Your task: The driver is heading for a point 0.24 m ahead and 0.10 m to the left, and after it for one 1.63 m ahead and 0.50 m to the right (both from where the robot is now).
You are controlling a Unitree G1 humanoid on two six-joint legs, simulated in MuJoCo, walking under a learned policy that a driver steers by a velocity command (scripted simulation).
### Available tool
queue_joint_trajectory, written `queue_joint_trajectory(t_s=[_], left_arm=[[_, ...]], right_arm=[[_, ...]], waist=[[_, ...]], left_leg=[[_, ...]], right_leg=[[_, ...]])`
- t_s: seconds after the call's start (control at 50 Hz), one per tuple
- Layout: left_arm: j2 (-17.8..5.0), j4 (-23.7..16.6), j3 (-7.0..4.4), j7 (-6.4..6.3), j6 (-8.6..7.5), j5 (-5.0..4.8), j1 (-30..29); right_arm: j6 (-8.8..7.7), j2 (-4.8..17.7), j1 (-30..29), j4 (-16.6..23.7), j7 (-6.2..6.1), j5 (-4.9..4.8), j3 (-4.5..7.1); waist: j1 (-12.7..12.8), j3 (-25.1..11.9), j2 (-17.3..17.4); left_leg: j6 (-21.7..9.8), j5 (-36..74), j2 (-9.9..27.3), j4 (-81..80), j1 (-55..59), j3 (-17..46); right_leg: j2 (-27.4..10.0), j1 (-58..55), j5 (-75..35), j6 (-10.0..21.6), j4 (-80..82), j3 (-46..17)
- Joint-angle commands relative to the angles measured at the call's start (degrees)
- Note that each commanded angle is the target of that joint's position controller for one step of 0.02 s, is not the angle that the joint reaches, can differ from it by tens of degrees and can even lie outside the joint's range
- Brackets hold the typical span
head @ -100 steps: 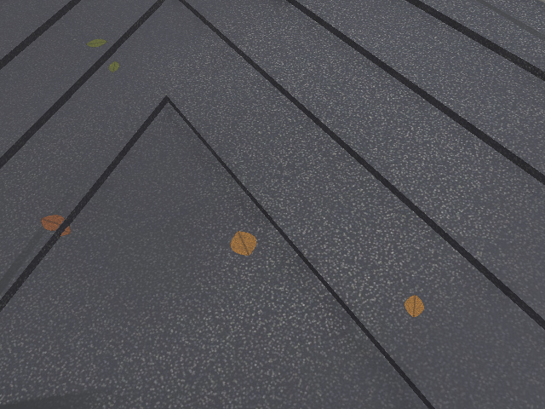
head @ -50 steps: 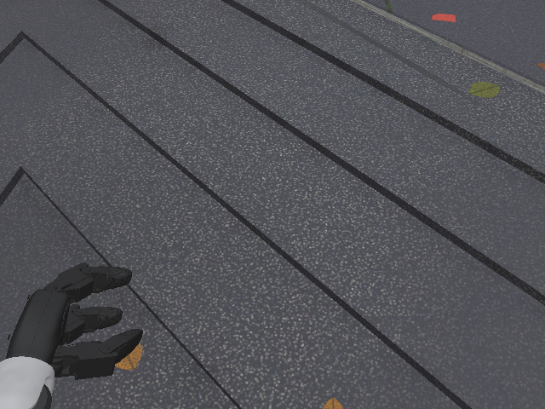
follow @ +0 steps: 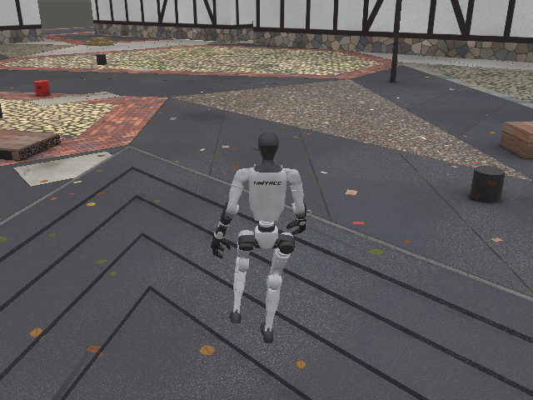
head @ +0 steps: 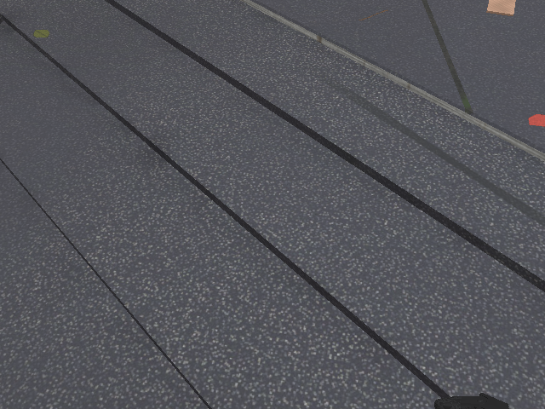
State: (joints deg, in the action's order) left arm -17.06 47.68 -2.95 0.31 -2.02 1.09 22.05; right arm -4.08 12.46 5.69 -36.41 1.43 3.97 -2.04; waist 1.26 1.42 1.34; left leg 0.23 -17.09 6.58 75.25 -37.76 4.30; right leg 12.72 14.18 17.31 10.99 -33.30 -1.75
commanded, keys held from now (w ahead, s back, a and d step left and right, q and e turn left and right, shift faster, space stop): w+q+shift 0.02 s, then e+shift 0.68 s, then shift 0.04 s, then q+shift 0.26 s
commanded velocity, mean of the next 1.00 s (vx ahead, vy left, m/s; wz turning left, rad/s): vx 0.26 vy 0.00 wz -0.58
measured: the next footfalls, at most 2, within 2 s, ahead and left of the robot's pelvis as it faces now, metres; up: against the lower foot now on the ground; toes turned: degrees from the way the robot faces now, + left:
left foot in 0.22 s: +0.46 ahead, +0.09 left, +0.04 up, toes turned -6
right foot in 0.64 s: +0.39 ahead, -0.16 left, +0.04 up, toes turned -31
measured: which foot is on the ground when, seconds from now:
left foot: up 0.00-0.20, down 0.22-0.62, up 0.64-1.00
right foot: down 0.00-0.22, up 0.24-0.62, down 0.64-1.00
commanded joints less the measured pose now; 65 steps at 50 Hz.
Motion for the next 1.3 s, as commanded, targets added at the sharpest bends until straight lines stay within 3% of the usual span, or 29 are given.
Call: queue_joint_trajectory(t_s=[0.02, 0.06, 0.12, 0.16, 0.18, 0.2, 0.22, 0.24, 0.26, 0.3, 0.36, 0.44, 0.58, 0.62, 0.64, 0.66, 0.68, 0.72, 0.74, 0.82, 0.88, 0.94, 1.02, 1.04, 1.06, 1.08, 1.12, 1.18, 1.3], left_arm=[[-6.9, -3.6, -1.26, 0.02, -3.62, -0.23, 1.2], [-6.0, -1.8, -1.02, -0.20, -3.65, -1.29, 4.3], [-6.3, -0.5, -1.11, -1.21, -2.81, -1.70, 6.2], [-8.7, -1.1, -1.86, -1.88, -2.22, -1.28, 5.7], [-9.6, -1.5, -2.32, -2.21, -2.24, -1.09, 4.4], [-11.9, -3.0, -2.91, -1.91, -2.40, -1.37, -0.1], [-10.8, -5.4, -2.79, -1.51, -2.69, -2.20, -6.2], [-1.4, -7.7, -1.12, -2.11, -1.98, -4.89, 3.7], [-8.8, -6.8, -1.68, -2.74, -1.16, -2.77, 2.2], [-7.6, -8.1, -1.71, -1.69, 0.12, -1.25, -3.3], [-4.3, -9.2, -1.47, 0.20, 4.05, 0.69, -3.1], [-1.5, -13.0, -0.33, 0.83, 6.15, 0.63, -5.0], [-5.0, -17.2, -1.64, 1.33, 6.53, -0.27, -12.6], [-6.1, -16.1, -2.60, 1.13, 5.40, 0.32, -8.4], [-10.9, -15.6, -3.76, 0.18, 4.39, 0.83, -5.1], [-17.9, -18.4, -5.50, -0.30, 3.95, 0.66, -5.9], [-17.8, -18.2, -6.57, -0.69, 4.16, 0.08, -4.1], [-12.1, -17.9, -4.86, -1.33, 4.74, 0.53, -9.9], [-9.3, -18.5, -4.00, -1.54, 4.79, 0.28, -12.6], [-3.5, -16.3, -1.45, -1.34, 3.15, 0.42, -10.2], [0.0, -14.7, 0.53, -1.82, 2.43, 1.37, -10.9], [-4.7, -13.0, -0.73, -1.89, 2.86, 1.69, -9.4], [-5.7, -12.5, -1.43, -2.80, 3.58, 0.14, -11.1], [-4.9, -12.9, -1.47, -3.03, 3.51, 0.15, -11.1], [-2.5, -15.2, -0.95, -2.94, 3.82, 0.39, -11.3], [-2.1, -16.0, -0.57, -3.14, 4.12, 0.66, -14.4], [-2.2, -15.1, -0.60, -2.52, 4.08, 0.53, -15.1], [-2.2, -14.3, -0.56, -1.64, 3.64, 0.83, -15.3], [-1.5, -15.4, 0.65, -1.69, 3.51, 0.07, -18.7]], right_arm=[[1.45, 7.8, -1.2, 3.3, 0.27, -1.22, 1.81], [1.31, 5.8, -5.4, 4.4, 0.34, -0.94, 1.27], [-0.10, 2.8, -6.4, 5.5, -0.02, -1.76, 0.22], [-0.13, 6.8, -5.7, 5.3, -0.94, -2.13, 1.30], [-0.25, 9.2, -0.8, 4.0, -1.64, -2.21, 2.26], [-0.73, 12.2, 10.5, 1.1, -2.25, -2.71, 3.58], [-1.14, 14.3, 22.2, -2.1, -3.10, -2.56, 4.60], [-1.01, 18.3, 22.5, -1.4, -2.79, -0.30, 5.58], [0.09, 14.3, 18.9, 1.6, -2.74, -1.34, 5.82], [0.33, 6.3, 11.5, 1.9, -3.39, -1.59, 3.80], [0.24, 6.1, 9.3, 1.1, -3.73, -2.84, 3.64], [0.12, 8.8, 4.1, 0.7, -2.84, -1.62, 4.67], [3.05, 12.2, 4.3, 1.5, -1.26, -2.32, 6.79], [4.97, 11.8, 7.6, 0.9, -1.20, -2.62, 7.26], [6.23, 9.9, 10.5, 1.3, -0.69, -2.40, 7.10], [7.33, 7.7, 8.8, 5.9, -1.01, -2.42, 6.16], [7.50, 8.9, 7.2, 6.4, -1.58, -2.08, 6.15], [6.22, 8.5, 4.6, 5.5, -2.42, -2.93, 6.14], [5.81, 8.8, 4.6, 4.6, -2.70, -2.54, 6.29], [6.80, 7.0, 7.7, 0.9, -2.38, -3.27, 5.71], [7.45, 3.6, 8.0, -0.7, -1.59, -3.80, 4.19], [7.70, 7.3, 7.2, -0.1, -1.11, -4.05, 5.48], [6.35, 6.1, 10.5, -0.1, -0.63, -3.69, 5.40], [5.80, 8.8, 10.9, 0.3, -0.60, -2.86, 5.99], [5.19, 15.8, 11.1, 1.3, -0.72, -2.90, 7.84], [5.29, 18.4, 15.8, 0.4, -0.73, -2.97, 9.25], [5.81, 14.3, 13.0, 0.4, -1.41, -3.42, 8.72], [6.47, 11.7, 7.8, 2.0, -1.70, -3.74, 8.41], [6.87, 14.1, 12.2, 1.5, -1.65, -3.31, 10.16]], waist=[[-0.3, 5.4, 0.4], [2.2, 4.0, 1.9], [3.7, 1.3, -3.9], [2.9, -1.1, -4.1], [0.3, -3.1, -4.7], [-6.5, -7.6, -4.5], [-13.2, -12.5, -2.6], [-6.4, -24.5, 16.5], [-8.0, -34.0, 4.7], [-4.4, -20.1, 0.5], [-1.1, -6.6, 3.0], [2.7, -4.2, 5.7], [0.1, -4.6, 7.3], [0.9, -4.5, 0.9], [1.1, -0.7, -15.6], [0.1, -0.6, -20.9], [2.7, -5.7, -16.3], [-0.2, -2.9, -11.9], [-1.0, -3.9, -11.8], [-0.9, -10.7, -5.0], [-0.5, -9.5, -6.8], [0.6, -6.2, -8.9], [-2.4, -4.5, -5.1], [-2.1, -3.5, 0.3], [-0.6, -1.1, 10.8], [-4.6, -0.2, 15.4], [-2.2, 0.1, 4.7], [-1.1, -3.4, 4.7], [-4.4, -5.9, 6.0]], left_leg=[[0.3, 8.0, 2.1, -12.2, -2.8, -6.7], [-0.2, 15.4, -0.7, -20.7, -1.5, -9.6], [-1.5, 25.5, -7.3, -36.5, 7.2, -11.9], [-1.7, 22.7, -12.1, -43.2, 14.3, -11.6], [-1.8, 23.8, -12.9, -46.2, 20.3, -9.2], [-2.1, 26.5, -11.6, -48.6, 32.0, -7.6], [-4.3, 37.7, -3.6, -49.8, 46.1, -1.5], [-15.5, 74.6, 23.4, -41.3, 64.9, 20.9], [-18.1, 70.9, 22.4, -43.0, 61.4, 22.3], [-14.7, 46.3, 15.4, -49.0, 48.3, 11.7], [-13.2, 31.8, 12.5, -58.2, 27.8, 2.2], [-11.0, 28.5, 11.4, -60.1, 17.7, -9.0], [-5.3, 6.1, 14.5, -52.7, 19.3, -15.7], [-1.8, -4.7, 11.7, -41.0, 18.6, -18.1], [2.0, -16.7, 5.5, -23.6, 11.3, -21.6], [5.7, -24.6, -3.9, -12.3, -3.0, -13.0], [5.4, -22.0, -3.4, -6.3, -3.5, -5.5], [4.3, -10.7, -1.7, -9.4, -2.1, -2.9], [3.8, -7.5, -1.7, -10.8, 0.1, -3.5], [2.0, -7.6, -3.6, -13.7, 7.6, -5.0], [0.4, -5.9, -3.6, -27.9, 16.7, -4.9], [-0.9, -7.5, -6.7, -31.4, 18.6, -6.8], [-3.3, 0.8, -7.5, -46.2, 24.1, -7.6], [-5.1, 7.3, -2.8, -51.9, 26.0, 1.7], [-10.5, 25.3, 9.9, -55.1, 28.4, 21.8], [-18.7, 35.9, 15.9, -58.7, 27.5, 29.9], [-17.4, 28.5, 8.9, -56.5, 27.0, 21.5], [-12.7, 28.9, 1.4, -54.4, 30.4, 16.0], [-12.3, 22.5, 0.6, -52.8, 32.7, 22.6]], right_leg=[[-13.7, 3.0, -20.9, 1.4, 24.2, -14.4], [-10.6, -2.8, -46.6, -2.4, 22.3, -9.9], [-10.6, -7.0, -66.8, -5.0, 16.8, -9.4], [-11.4, -9.8, -70.9, -6.2, 12.9, -13.0], [-11.7, -11.1, -71.6, -8.1, 7.3, -15.2], [-11.3, -8.7, -70.1, -9.6, -3.5, -15.2], [-8.3, -1.5, -52.6, -11.6, -18.8, -13.4], [0.5, 15.1, 19.7, -14.5, -47.3, -5.7], [-3.3, 15.3, 12.9, -11.8, -53.0, -6.6], [-9.0, 20.3, 6.4, -11.0, -48.9, -4.5], [-12.5, 17.2, 6.4, -11.9, -45.7, -2.4], [-16.1, 12.5, 1.0, -11.8, -28.3, 0.2], [-14.6, 3.5, -1.1, -9.4, -10.7, 7.5], [-13.5, -1.6, 1.0, -7.5, -2.4, 4.6], [-21.7, -2.0, -8.6, -4.5, 10.4, -12.8], [-31.3, -4.1, -20.9, 4.2, 14.7, -35.4], [-31.5, -5.7, -17.7, 7.8, 16.5, -35.8], [-25.0, -3.0, -14.0, 4.5, 14.5, -23.6], [-22.5, -2.7, -18.2, 2.8, 13.2, -20.0], [-23.6, -6.8, -40.4, 2.4, 9.9, -13.5], [-23.0, -4.1, -30.5, 0.4, 12.0, -9.1], [-25.0, -3.0, -27.7, 1.4, 10.8, -9.5], [-24.4, -1.2, -24.6, -1.9, 4.0, -6.8], [-20.5, 2.8, -15.3, -5.1, -2.6, -3.8], [-9.7, 14.2, 3.2, -9.5, -13.1, 3.5], [-6.4, 19.4, 19.0, -10.9, -24.9, 1.9], [-9.6, 20.5, 12.2, -11.8, -32.1, -2.9], [-9.7, 20.2, 5.9, -13.4, -28.0, -1.7], [-8.3, 17.4, 6.4, -13.3, -14.5, -2.5]])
